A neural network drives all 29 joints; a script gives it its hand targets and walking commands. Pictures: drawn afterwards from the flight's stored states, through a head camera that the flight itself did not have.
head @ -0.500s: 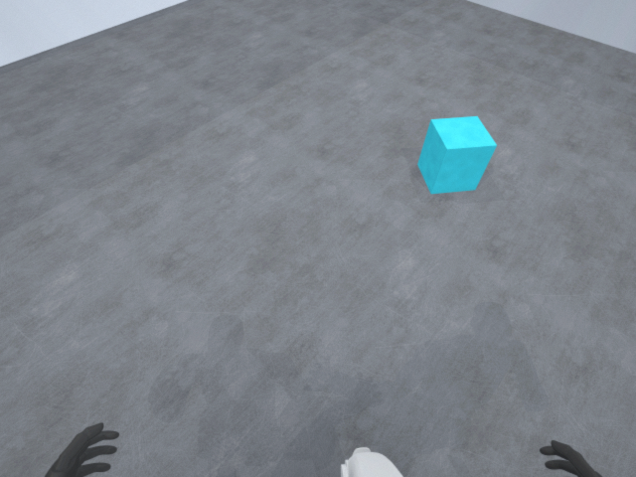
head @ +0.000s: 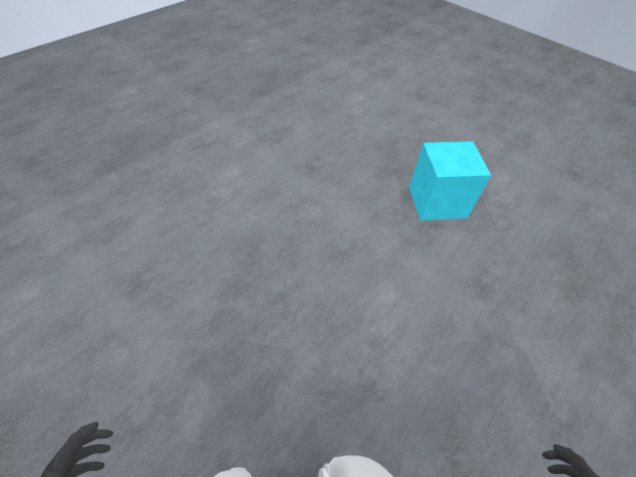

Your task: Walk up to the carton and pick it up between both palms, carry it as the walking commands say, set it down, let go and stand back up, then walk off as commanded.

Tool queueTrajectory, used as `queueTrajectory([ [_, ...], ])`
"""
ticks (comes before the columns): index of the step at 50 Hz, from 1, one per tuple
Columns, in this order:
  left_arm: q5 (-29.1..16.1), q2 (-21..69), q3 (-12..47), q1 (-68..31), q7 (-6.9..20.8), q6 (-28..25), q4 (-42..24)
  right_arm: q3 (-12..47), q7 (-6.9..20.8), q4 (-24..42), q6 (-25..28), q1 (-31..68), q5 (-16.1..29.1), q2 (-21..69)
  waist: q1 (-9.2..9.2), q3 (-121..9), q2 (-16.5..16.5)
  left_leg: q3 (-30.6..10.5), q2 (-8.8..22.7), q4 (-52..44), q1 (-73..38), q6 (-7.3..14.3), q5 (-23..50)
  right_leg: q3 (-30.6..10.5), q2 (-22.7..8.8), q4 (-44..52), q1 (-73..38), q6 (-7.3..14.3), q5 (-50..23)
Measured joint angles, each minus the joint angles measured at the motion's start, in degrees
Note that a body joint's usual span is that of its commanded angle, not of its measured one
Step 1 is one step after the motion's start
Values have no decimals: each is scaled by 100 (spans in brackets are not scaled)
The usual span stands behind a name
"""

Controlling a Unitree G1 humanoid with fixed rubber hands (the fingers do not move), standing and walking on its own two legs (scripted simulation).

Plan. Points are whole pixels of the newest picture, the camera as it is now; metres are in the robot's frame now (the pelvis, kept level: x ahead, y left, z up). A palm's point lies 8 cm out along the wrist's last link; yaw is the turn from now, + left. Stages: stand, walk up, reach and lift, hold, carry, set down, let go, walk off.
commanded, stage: walk up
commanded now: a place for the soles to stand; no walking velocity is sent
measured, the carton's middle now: (446, 181) +1.24 -0.58 -0.62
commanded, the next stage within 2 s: none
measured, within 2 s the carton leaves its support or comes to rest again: neither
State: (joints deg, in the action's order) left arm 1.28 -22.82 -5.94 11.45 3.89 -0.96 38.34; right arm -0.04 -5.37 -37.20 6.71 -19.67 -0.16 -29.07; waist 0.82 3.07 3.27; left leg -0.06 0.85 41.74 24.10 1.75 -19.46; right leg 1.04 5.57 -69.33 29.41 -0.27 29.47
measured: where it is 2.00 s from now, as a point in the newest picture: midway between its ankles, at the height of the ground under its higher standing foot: (423, 416)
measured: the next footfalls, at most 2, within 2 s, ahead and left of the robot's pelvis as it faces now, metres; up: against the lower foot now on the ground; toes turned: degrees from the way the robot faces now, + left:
right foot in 0.14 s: +0.14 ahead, -0.17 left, +0.00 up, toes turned -1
left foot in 0.50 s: +0.18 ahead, +0.04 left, +0.00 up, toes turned +2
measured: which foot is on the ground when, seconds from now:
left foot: down 0.00-0.14, up 0.16-0.48, down 0.50-0.76, up 0.78-1.00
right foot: up 0.00-0.12, down 0.14-0.52, up 0.54-0.74, down 0.76-1.00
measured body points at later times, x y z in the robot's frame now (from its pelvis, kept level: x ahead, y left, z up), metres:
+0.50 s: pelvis +0.11 -0.11 +0.00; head +0.15 -0.10 +0.45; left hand +0.23 +0.21 -0.09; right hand +0.24 -0.45 -0.06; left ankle +0.13 +0.03 -0.71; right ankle +0.10 -0.17 -0.71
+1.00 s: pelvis +0.21 -0.22 +0.00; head +0.25 -0.21 +0.45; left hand +0.34 +0.10 -0.09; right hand +0.33 -0.56 -0.07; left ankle +0.18 -0.07 -0.65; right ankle +0.23 -0.28 -0.71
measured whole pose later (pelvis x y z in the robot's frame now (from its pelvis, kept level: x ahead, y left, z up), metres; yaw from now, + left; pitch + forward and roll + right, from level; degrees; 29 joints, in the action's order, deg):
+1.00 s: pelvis +0.21 -0.22 +0.00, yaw +1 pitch +0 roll +0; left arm 1.3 -22.9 -5.9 11.7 3.9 -0.8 37.1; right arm 0.0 -4.3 -37.4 5.9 -20.9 -0.2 -29.5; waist 2.4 4.0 1.3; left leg -1.5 3.3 65.3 27.4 1.5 -27.2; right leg 3.3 4.4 -43.9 21.9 5.4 22.2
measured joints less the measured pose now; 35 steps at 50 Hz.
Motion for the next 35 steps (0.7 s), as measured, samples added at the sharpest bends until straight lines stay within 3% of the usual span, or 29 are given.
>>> queueTrajectory([
  [1,0,-2,1,1,15,-1,-19,1,-35,1,6,-24,0,-4,-48,-2,5,2,27,-2,-93,35,-66,-116,-68,-355,192,-14,17],
  [3,-1,-8,3,6,101,-1,-90,4,-59,4,10,-44,0,-9,-95,-8,15,10,126,-4,-247,-48,-166,-305,-318,-116,371,-15,28],
  [6,-1,-11,1,9,233,1,-121,6,-11,4,23,-44,-1,-47,-90,-37,19,15,287,68,-307,-369,-328,-494,-752,1448,314,-15,3],
  [7,-1,-11,-1,9,245,1,-120,7,18,1,23,-42,-1,-70,-55,-30,2,11,368,212,-297,-374,-449,-486,-806,1921,226,-22,-281],
  [8,-1,-9,-2,8,238,-3,-115,6,38,-4,19,-37,-1,-86,-4,24,-41,-38,453,560,-263,-261,-652,-418,-726,1908,209,-10,-818],
  [9,0,-8,-3,13,216,-5,-110,6,44,-7,-2,-35,-1,-70,29,72,-44,-128,420,1146,-163,-180,-888,-371,-659,1710,204,59,-910],
  [11,-1,-9,-2,20,182,-5,-97,6,46,-5,-46,-37,-1,-28,48,68,-48,-183,275,2158,84,-81,-1055,-251,-595,1552,93,229,-709],
  [14,-1,-9,-1,21,134,-4,-100,6,111,-19,-89,-41,-1,-51,54,63,-191,-190,223,2722,273,-25,-666,31,-443,1860,-292,351,-608],
  [19,0,-6,0,20,80,-4,-100,5,191,-18,-113,-42,0,-58,127,64,-247,-195,225,2470,330,-40,-487,300,-176,2496,-800,569,-706],
  [25,0,-3,1,19,72,4,-99,3,166,-12,-27,-45,0,-73,150,64,-249,-160,193,457,215,33,-521,512,-107,2702,-880,655,-606],
  [26,0,-3,0,17,66,8,-96,2,136,-15,34,-42,0,-77,158,73,-218,-148,167,221,150,4,-84,498,-137,2463,-783,636,-550],
  [28,0,-1,2,15,56,19,-92,1,87,-21,74,-56,0,-63,118,76,-112,-80,94,307,91,-192,-99,313,-207,1433,-400,401,-301],
  [31,0,-5,3,17,51,23,-100,2,11,-20,74,-116,0,-63,12,72,-72,-79,84,321,-118,-90,-345,1,-243,98,92,194,24],
  [35,-1,-10,4,21,149,24,-128,5,-21,-17,73,-131,0,-85,-28,67,-56,-70,218,323,-268,-255,-508,-259,-574,692,293,190,92],
])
